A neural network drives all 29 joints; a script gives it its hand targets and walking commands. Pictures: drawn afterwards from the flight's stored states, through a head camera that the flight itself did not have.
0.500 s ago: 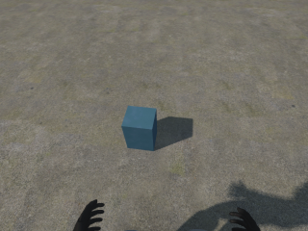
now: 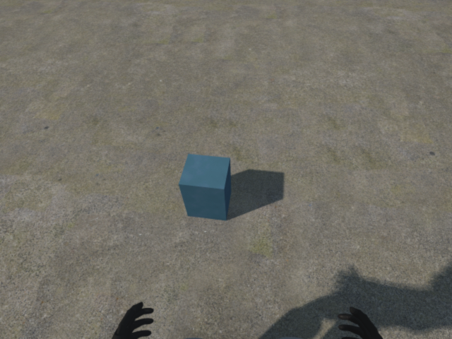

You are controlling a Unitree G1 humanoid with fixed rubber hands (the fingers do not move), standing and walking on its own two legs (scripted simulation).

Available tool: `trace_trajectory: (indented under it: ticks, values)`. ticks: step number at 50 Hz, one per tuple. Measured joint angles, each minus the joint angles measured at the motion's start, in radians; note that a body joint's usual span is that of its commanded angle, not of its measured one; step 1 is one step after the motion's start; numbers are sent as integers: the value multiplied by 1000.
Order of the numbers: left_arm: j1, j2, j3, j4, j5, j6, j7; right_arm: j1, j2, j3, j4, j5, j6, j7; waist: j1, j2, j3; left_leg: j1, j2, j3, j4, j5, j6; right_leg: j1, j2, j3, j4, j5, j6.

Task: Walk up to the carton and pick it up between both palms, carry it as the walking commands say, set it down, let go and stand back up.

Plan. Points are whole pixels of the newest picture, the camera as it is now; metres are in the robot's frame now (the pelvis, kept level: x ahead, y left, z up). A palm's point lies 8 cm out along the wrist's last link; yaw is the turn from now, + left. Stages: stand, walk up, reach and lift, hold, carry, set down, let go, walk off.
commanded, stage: stand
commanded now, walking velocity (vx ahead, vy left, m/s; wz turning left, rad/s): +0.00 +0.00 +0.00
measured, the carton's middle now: (207, 188) +0.81 +0.14 -0.62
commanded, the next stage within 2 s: walk up in 1.00 s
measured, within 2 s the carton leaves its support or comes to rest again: neither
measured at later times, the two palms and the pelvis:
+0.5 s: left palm out of the picture +0.12 +0.23 -0.10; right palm out of the picture +0.11 -0.23 -0.11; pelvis +0.01 +0.00 +0.00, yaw +0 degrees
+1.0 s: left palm out of the picture +0.08 +0.23 -0.11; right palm out of the picture +0.07 -0.24 -0.12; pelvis +0.01 +0.00 +0.01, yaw +0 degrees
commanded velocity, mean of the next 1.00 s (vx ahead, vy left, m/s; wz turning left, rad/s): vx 0.00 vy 0.00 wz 0.00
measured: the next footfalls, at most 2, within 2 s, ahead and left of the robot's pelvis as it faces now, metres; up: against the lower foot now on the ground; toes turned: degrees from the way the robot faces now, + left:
left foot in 1.66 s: +0.07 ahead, +0.29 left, +0.00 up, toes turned +3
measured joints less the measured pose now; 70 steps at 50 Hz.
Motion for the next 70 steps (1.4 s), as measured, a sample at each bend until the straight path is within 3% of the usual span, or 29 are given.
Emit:
trace_trajectory:
  ticks: [38, 63, 66, 70]
  values:
    - [7, 6, 13, 108, -5, -1, 18, 11, -4, -9, 91, 5, -1, -19, 1, 1, 0, 64, -1, -2, -60, 9, -2, 63, -1, -2, -56, 6, -2]
    - [15, 9, 16, 223, -13, -3, 24, 25, -9, -18, 214, 1, 2, -34, 0, 1, 14, 102, 6, -2, -121, 51, -7, 101, 5, -2, -119, 49, -5]
    - [33, 21, 26, 232, -7, 3, 53, 29, -49, -48, 210, -30, 43, -7, 12, 13, 4, -5, -5, 10, 111, -101, -4, 66, -6, 1, -79, 30, -1]
    - [105, 52, 56, 282, -2, 11, 81, 4, -116, -77, 192, -46, 72, 24, 28, 30, -1, -151, -9, 32, 406, -77, -13, 61, -60, 32, -95, 39, 27]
